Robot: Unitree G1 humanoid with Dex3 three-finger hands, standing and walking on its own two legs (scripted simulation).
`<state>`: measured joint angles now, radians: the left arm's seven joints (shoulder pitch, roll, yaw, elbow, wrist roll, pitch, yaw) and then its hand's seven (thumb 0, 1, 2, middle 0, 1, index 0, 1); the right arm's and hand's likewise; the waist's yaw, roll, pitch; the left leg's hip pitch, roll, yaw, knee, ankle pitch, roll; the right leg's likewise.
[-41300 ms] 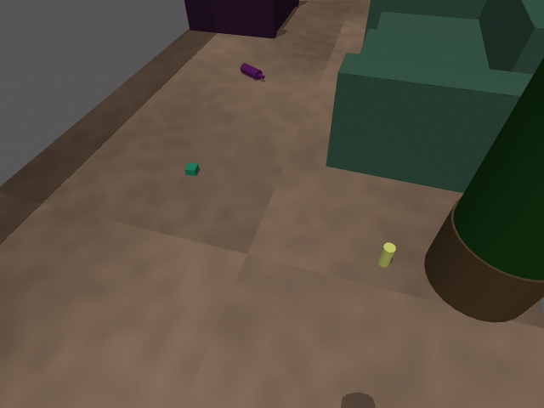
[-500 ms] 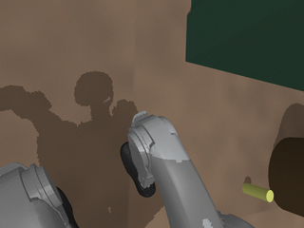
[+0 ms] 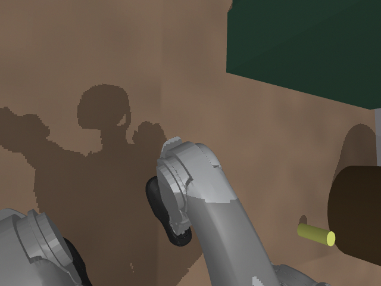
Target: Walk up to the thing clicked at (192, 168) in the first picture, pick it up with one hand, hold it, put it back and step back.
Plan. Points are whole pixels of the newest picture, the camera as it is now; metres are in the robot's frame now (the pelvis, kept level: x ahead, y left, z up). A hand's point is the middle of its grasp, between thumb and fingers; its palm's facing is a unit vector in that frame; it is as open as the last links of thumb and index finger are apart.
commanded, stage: open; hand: left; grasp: from above
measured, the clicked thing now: out of the picture +0.45 +0.32 -0.29
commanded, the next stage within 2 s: withdraw in 0.96 s
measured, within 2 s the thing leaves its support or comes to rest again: neither
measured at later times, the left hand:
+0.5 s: hand out of the picture +0.45 +0.31 -0.25, palm faces -0.01 -0.46 -0.89, open 9.6 cm
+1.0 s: hand out of the picture +0.45 +0.31 -0.25, palm faces -0.01 -0.46 -0.89, open 11.7 cm
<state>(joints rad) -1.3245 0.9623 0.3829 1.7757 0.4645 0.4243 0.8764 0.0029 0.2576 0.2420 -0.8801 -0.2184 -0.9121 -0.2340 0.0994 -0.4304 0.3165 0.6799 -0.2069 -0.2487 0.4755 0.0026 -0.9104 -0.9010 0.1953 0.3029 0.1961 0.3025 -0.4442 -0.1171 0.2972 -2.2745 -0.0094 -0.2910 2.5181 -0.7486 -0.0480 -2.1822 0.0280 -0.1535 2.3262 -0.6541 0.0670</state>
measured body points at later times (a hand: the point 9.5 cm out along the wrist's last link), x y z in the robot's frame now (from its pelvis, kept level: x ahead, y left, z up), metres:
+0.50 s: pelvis +0.00 +0.00 +0.00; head +0.31 +0.09 +0.31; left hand +0.45 +0.33 -0.20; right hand +0.00 -0.26 -0.04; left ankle +0.06 +0.13 -0.28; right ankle +0.12 -0.13 -0.28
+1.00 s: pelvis +0.00 +0.00 +0.00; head +0.31 +0.09 +0.31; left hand +0.45 +0.33 -0.20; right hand +0.00 -0.26 -0.04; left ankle +0.06 +0.13 -0.28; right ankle +0.12 -0.13 -0.28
